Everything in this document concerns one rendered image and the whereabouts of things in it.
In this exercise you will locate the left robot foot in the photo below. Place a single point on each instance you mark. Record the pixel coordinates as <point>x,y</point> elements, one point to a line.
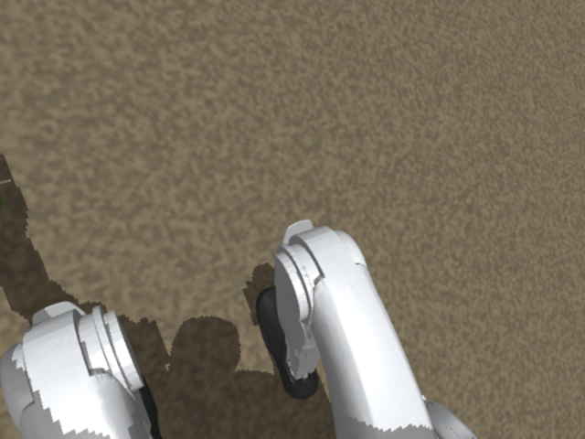
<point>151,410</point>

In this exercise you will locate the right robot foot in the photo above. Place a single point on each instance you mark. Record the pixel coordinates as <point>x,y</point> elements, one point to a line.
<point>274,339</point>

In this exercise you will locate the right robot hand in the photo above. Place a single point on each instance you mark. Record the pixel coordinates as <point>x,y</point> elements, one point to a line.
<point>446,424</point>

